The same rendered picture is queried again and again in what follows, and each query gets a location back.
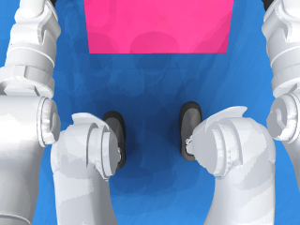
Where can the robot left upper arm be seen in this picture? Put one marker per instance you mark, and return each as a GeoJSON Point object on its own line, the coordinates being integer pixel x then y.
{"type": "Point", "coordinates": [28, 124]}

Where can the right robot forearm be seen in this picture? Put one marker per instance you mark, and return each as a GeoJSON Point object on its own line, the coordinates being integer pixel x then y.
{"type": "Point", "coordinates": [281, 28]}

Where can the left robot thigh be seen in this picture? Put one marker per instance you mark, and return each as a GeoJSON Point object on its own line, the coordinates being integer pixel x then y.
{"type": "Point", "coordinates": [87, 157]}

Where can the left robot forearm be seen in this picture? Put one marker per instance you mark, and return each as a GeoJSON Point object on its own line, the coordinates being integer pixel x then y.
{"type": "Point", "coordinates": [31, 51]}

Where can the right robot thigh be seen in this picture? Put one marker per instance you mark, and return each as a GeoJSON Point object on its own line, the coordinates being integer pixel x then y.
{"type": "Point", "coordinates": [235, 149]}

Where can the robot right upper arm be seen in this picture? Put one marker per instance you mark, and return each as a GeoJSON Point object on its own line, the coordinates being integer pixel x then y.
{"type": "Point", "coordinates": [283, 124]}

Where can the carton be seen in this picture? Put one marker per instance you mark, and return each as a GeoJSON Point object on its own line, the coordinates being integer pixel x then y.
{"type": "Point", "coordinates": [158, 26]}

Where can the robot right hand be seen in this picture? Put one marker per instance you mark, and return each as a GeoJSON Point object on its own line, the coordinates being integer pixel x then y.
{"type": "Point", "coordinates": [267, 3]}

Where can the robot thigh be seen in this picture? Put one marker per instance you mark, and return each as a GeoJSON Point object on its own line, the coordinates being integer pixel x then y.
{"type": "Point", "coordinates": [235, 149]}
{"type": "Point", "coordinates": [87, 157]}

